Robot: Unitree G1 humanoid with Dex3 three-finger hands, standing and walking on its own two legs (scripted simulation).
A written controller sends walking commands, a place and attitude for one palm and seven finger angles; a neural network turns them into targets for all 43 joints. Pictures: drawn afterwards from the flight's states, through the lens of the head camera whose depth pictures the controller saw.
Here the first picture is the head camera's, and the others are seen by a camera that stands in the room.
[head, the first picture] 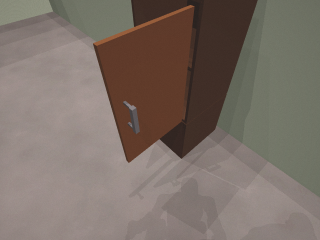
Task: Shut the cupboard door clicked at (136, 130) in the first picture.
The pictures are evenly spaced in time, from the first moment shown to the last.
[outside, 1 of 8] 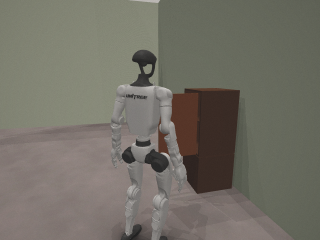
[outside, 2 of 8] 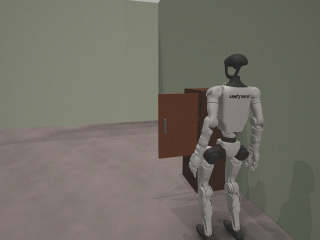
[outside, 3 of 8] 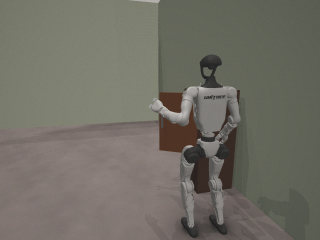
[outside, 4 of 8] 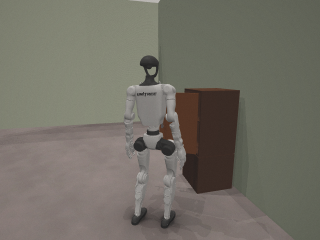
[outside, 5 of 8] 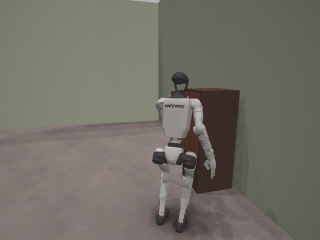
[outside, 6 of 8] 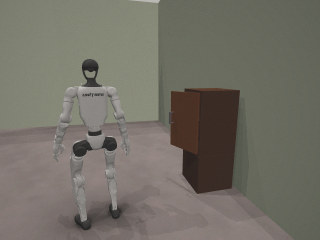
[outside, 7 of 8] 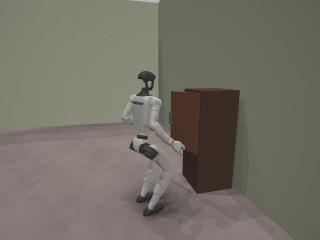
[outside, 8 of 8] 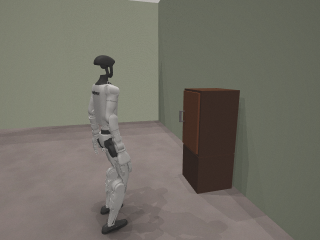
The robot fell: no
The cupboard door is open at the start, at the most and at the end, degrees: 91 91 0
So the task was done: yes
